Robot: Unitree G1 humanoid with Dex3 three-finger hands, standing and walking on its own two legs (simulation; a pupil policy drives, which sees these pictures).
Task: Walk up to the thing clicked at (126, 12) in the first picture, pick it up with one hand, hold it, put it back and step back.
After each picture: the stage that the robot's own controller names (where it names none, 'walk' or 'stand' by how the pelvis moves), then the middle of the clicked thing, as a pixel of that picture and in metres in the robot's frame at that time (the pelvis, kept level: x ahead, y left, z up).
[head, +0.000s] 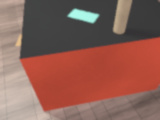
stand; (122, 12) +0.84 -0.19 +0.01
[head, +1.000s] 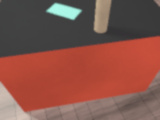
rise first; (102, 9) +0.76 -0.06 +0.04
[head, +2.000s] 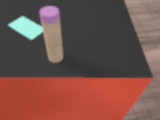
walk; (53, 37) +0.54 +0.20 +0.03
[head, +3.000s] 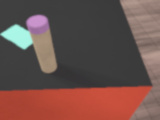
stand; (44, 47) +0.50 +0.19 +0.04
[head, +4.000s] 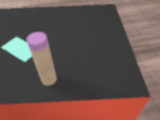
stand; (43, 61) +0.47 +0.19 +0.00
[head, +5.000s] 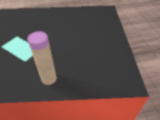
stand; (44, 61) +0.48 +0.19 +0.00
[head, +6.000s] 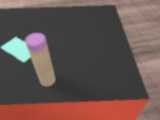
stand; (42, 62) +0.46 +0.20 +0.00
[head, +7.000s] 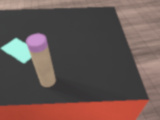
stand; (42, 63) +0.46 +0.19 +0.00
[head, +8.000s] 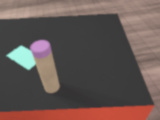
rise first; (46, 69) +0.45 +0.20 +0.01
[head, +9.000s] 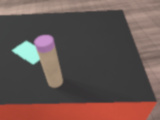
go down; (50, 63) +0.47 +0.19 +0.01
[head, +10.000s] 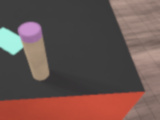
go down; (36, 55) +0.48 +0.17 +0.02
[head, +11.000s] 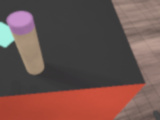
go down; (29, 47) +0.48 +0.18 +0.04
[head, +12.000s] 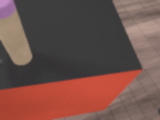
close in; (12, 34) +0.48 +0.19 +0.08
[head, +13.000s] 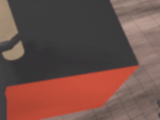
close; (1, 22) +0.52 +0.20 +0.09
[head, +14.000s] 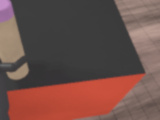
lift; (8, 44) +0.44 +0.21 +0.08
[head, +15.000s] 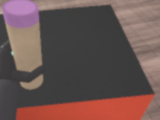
lift; (27, 51) +0.35 +0.16 +0.21
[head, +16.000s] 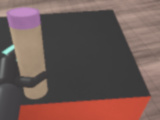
hold; (30, 57) +0.33 +0.17 +0.19
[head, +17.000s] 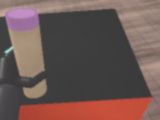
hold; (29, 58) +0.34 +0.17 +0.19
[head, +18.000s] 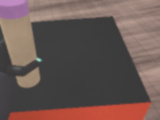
crouch; (21, 47) +0.35 +0.19 +0.23
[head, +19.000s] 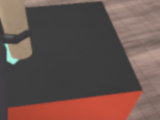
lower; (14, 18) +0.47 +0.20 +0.22
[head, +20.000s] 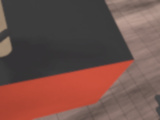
lower; out of the picture +0.53 +0.21 +0.10
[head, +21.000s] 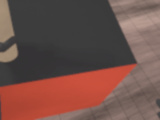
lower; out of the picture +0.51 +0.20 +0.09
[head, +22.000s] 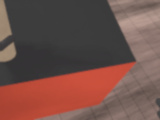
lower; out of the picture +0.51 +0.21 +0.10
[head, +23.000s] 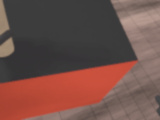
lower; out of the picture +0.52 +0.21 +0.10
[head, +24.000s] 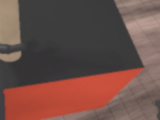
open; (6, 24) +0.50 +0.19 +0.09
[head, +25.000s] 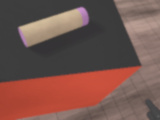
sink last; (55, 25) +0.56 +0.05 +0.00
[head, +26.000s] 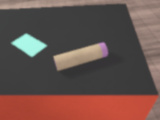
sink last; (80, 56) +0.57 +0.07 -0.04
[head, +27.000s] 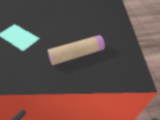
stand; (76, 49) +0.56 +0.06 -0.04
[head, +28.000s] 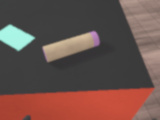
stand; (71, 46) +0.58 +0.08 -0.03
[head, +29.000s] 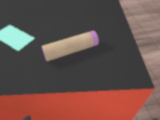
stand; (70, 45) +0.58 +0.09 -0.02
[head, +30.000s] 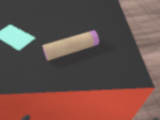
stand; (71, 45) +0.59 +0.08 -0.02
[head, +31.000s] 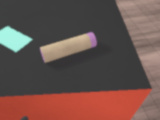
stand; (68, 46) +0.58 +0.09 -0.02
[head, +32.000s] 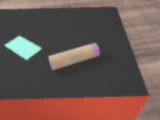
stand; (74, 56) +0.59 +0.08 -0.08
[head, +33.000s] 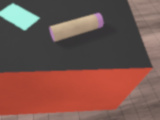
walk; (76, 26) +0.66 +0.04 -0.07
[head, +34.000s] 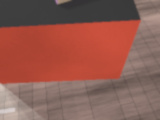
walk; out of the picture +0.93 +0.07 -0.05
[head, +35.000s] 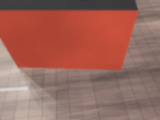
stand; out of the picture +1.18 +0.01 -0.07
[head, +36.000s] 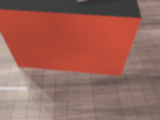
stand; out of the picture +1.17 -0.03 -0.08
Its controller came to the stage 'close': yes
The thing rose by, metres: 0.21
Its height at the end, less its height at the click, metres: -0.09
